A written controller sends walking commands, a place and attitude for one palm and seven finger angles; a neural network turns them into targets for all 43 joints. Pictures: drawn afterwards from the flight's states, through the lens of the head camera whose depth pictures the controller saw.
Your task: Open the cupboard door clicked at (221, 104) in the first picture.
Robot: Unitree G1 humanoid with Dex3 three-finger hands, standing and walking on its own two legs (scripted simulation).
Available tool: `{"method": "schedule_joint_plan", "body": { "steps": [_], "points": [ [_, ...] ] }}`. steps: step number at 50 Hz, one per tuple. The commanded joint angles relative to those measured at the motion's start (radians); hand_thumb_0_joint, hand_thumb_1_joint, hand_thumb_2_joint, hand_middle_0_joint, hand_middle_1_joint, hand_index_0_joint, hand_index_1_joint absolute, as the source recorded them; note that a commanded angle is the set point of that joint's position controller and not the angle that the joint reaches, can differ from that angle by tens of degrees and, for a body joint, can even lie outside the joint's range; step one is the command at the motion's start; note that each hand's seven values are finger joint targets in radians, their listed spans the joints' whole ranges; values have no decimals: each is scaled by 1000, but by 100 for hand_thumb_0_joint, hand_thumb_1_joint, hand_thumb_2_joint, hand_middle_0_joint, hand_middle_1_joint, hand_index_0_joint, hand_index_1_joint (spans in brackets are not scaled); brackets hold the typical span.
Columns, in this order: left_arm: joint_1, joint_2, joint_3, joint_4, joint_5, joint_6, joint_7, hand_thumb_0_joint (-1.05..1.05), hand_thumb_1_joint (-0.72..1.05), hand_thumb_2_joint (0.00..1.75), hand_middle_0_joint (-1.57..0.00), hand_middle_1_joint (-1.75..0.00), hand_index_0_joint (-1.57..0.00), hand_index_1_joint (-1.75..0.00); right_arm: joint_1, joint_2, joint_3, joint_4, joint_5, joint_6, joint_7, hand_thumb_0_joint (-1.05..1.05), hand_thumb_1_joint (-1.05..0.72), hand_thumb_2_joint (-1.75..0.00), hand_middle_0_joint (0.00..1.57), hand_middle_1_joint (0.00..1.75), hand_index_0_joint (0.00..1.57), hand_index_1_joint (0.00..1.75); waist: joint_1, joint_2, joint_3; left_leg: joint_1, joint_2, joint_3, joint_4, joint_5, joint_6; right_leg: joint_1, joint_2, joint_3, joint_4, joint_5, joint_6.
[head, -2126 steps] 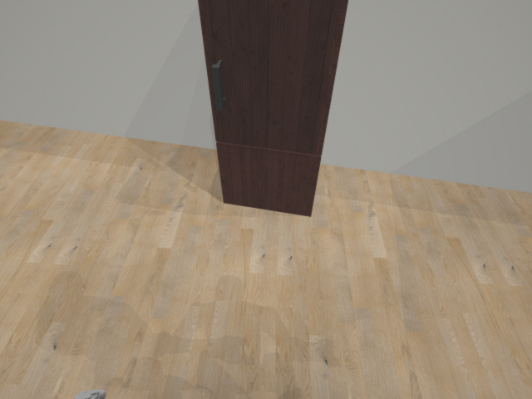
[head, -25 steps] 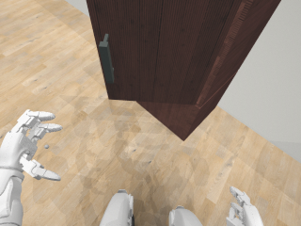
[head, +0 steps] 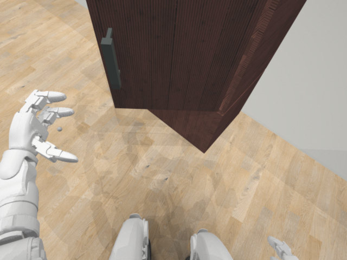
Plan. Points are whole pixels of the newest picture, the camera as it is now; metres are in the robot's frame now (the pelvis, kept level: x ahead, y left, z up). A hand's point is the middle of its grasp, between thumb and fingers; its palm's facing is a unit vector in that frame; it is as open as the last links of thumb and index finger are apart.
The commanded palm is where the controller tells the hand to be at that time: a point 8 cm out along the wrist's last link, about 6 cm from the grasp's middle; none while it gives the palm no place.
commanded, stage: move the hooked fingers beside the handle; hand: left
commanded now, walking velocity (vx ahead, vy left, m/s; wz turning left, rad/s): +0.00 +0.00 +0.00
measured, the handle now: (113, 60) +0.62 +0.19 +0.04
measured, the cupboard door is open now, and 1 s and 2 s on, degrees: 41 41 41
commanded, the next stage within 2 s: slide the fingers in behind the handle in 1.82 s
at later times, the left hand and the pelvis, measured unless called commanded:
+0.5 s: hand (76, 97) +0.47 +0.25 +0.05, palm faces +0.05 -1.00 -0.02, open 14.0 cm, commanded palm +0.46 +0.30 +0.04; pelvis +0.00 -0.01 -0.01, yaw -1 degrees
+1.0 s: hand (85, 72) +0.55 +0.25 +0.05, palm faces +0.05 -1.00 -0.01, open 14.0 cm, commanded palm +0.56 +0.27 +0.04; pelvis +0.00 +0.00 -0.04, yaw -3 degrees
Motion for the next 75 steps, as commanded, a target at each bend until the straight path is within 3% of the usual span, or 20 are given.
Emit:
{"method": "schedule_joint_plan", "body": {
  "steps": [1,9,15,17,22,28,30,32,36,39,41,44,47,49,51,57,61,66,69,75],
  "points": [
    [-388,266,49,-162,-1,-93,-5,0,-50,30,-30,-120,-30,-120,62,-182,-81,-78,-1,-25,-13,0,-90,-90,20,30,20,30,-9,128,-394,522,-16,-122,-170,117,-28,-93,25,40,-168,146,-27],
    [-501,304,68,-67,29,-94,20,0,-50,30,-30,-120,-30,-120,102,-186,-85,-52,-8,10,-7,0,-90,-90,20,30,20,30,-14,143,-438,549,-13,-134,-153,174,-27,-120,27,35,-154,176,-29],
    [-600,369,103,46,63,-106,44,0,-50,30,-30,-120,-30,-120,124,-190,-81,-33,-13,41,-3,0,-90,-90,20,30,20,30,-35,105,-437,487,-10,-117,-116,186,-18,-110,29,46,-149,192,-20],
    [-631,361,85,55,73,-111,44,0,-50,30,-30,-120,-30,-120,131,-186,-79,-31,-15,50,2,0,-90,-90,20,30,20,30,-40,131,-457,497,-10,-117,-109,204,-20,-116,30,45,-143,202,-21],
    [-690,414,99,162,84,-96,33,0,-50,30,-30,-120,-30,-120,141,-193,-71,-24,-11,71,0,0,-90,-90,20,30,20,30,-63,100,-409,409,-9,-104,-84,159,-10,-116,35,59,-151,182,-15],
    [-798,480,114,187,96,-89,28,0,-50,30,-30,-120,-30,-120,160,-200,-63,-16,-14,82,-1,0,-90,-90,20,30,20,30,-86,136,-463,391,-6,-102,-42,202,-4,-121,39,66,-133,215,-14],
    [-807,522,139,202,106,-86,26,0,-50,30,-30,-120,-30,-120,167,-205,-60,-15,-15,87,0,0,-90,-90,20,30,20,30,-78,160,-491,404,-3,-107,-36,225,-6,-131,42,61,-119,224,-18],
    [-865,493,99,187,114,-81,26,0,-50,30,-30,-120,-30,-120,172,-203,-60,-8,-18,92,3,0,-90,-90,20,30,20,30,-95,204,-498,440,1,-117,-33,229,-9,-176,41,56,-117,215,-17],
    [-913,528,110,240,123,-54,36,0,-50,30,-30,-120,-30,-120,188,-213,-52,-8,-19,98,2,0,-90,-90,20,30,20,30,-119,176,-485,401,4,-125,-21,210,-3,-192,43,53,-115,202,-13],
    [-989,541,98,242,137,-45,45,0,-50,30,-30,-120,-30,-120,200,-214,-45,-4,-22,101,2,0,-90,-90,20,30,20,30,-137,205,-487,409,5,-136,-14,211,-4,-230,45,45,-103,195,-17],
    [-1012,577,111,248,154,-40,54,0,-50,30,-30,-120,-30,-120,206,-220,-43,-4,-26,106,4,0,-90,-90,20,30,20,30,-137,218,-522,417,9,-142,-5,223,-5,-235,45,44,-97,198,-16],
    [-1063,605,112,286,168,-26,64,0,-50,30,-30,-120,-30,-120,219,-220,-31,-7,-28,109,5,0,-90,-90,20,30,20,30,-157,223,-498,387,8,-146,7,219,-1,-255,48,38,-86,194,-17],
    [-1089,664,136,273,192,-16,71,0,-50,30,-30,-120,-30,-120,233,-228,-28,-9,-35,119,6,0,-90,-90,20,30,20,30,-153,263,-551,413,15,-153,19,259,-5,-261,48,34,-74,215,-18],
    [-1114,612,97,286,195,-6,70,0,-50,30,-30,-120,-30,-120,243,-222,-27,-9,-37,121,12,0,-90,-90,20,30,20,30,-173,275,-546,441,17,-166,21,280,-6,-297,52,26,-69,223,-20],
    [-1139,650,110,307,204,12,74,0,-50,30,-30,-120,-30,-120,251,-228,-20,-10,-39,129,11,0,-90,-90,20,30,20,30,-183,262,-535,407,21,-163,32,270,-3,-294,51,25,-66,222,-16],
    [-1047,647,137,240,205,29,64,0,-50,30,-30,-120,-30,-120,274,-227,-32,-23,-45,150,23,0,-90,-90,20,30,20,30,-141,303,-596,499,29,-181,7,336,-18,-293,53,11,-62,249,-21],
    [-1062,637,152,176,190,18,70,0,-50,30,-30,-120,-30,-120,281,-222,-41,-10,-46,152,29,0,-90,-90,20,30,20,30,-141,302,-625,532,28,-183,-1,363,-18,-271,54,13,-74,269,-20],
    [-1092,609,132,204,197,7,92,0,-50,30,-30,-120,-30,-120,280,-220,-41,17,-45,148,29,0,-90,-90,20,30,20,30,-166,278,-545,518,32,-194,-20,271,-19,-314,52,11,-90,216,-20],
    [-1077,608,129,213,197,-3,97,0,-50,30,-30,-120,-30,-120,280,-220,-37,15,-47,145,29,0,-90,-90,20,30,20,30,-160,283,-547,519,27,-189,-24,282,-18,-295,52,13,-92,222,-24],
    [-1052,495,54,258,192,1,101,0,-50,30,-30,-120,-30,-120,269,-216,-42,10,-47,153,33,0,-90,-90,20,30,20,30,-176,282,-499,557,30,-208,-41,290,-26,-346,49,1,-95,226,-25]
  ]
}}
